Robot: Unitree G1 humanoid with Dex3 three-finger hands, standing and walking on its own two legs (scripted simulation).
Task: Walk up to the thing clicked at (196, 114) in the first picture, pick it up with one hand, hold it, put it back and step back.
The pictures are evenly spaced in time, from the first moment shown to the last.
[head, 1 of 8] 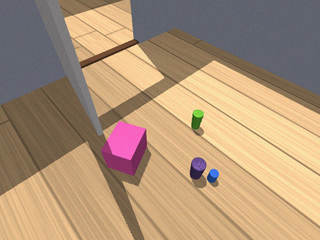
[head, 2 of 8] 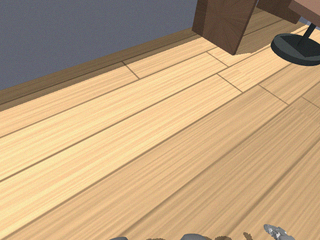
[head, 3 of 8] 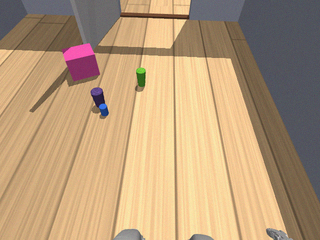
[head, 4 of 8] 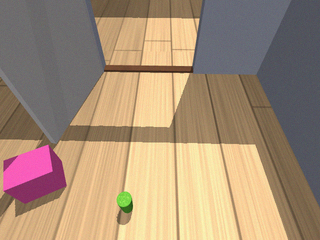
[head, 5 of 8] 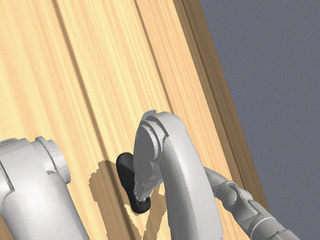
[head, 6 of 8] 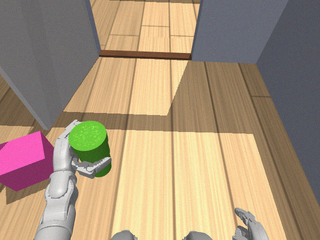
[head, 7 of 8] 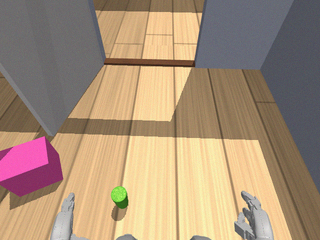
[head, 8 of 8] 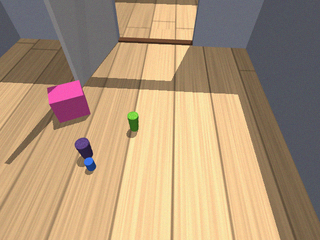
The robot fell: no
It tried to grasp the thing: yes
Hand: left
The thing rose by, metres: 0.68
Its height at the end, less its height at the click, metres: +0.00
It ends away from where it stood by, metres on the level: 0.02
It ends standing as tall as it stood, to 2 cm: yes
